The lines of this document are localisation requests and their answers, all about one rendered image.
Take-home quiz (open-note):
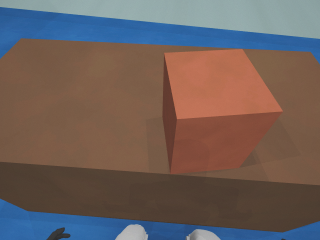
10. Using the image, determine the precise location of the pedestal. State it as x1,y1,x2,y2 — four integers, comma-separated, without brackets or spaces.
0,38,320,233

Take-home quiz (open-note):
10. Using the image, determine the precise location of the left robot hand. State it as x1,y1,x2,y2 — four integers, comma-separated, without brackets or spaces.
46,227,71,240

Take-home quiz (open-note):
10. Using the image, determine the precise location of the robot left thigh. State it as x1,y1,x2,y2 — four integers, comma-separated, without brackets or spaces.
115,224,148,240

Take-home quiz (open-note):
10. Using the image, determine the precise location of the robot right thigh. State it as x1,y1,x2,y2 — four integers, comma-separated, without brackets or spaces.
185,229,221,240

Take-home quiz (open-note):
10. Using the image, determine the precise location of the carton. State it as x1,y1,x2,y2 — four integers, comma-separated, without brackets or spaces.
162,49,283,175

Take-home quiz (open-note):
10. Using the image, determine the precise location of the robot thigh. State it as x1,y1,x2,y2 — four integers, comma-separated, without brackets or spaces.
185,229,221,240
115,224,148,240

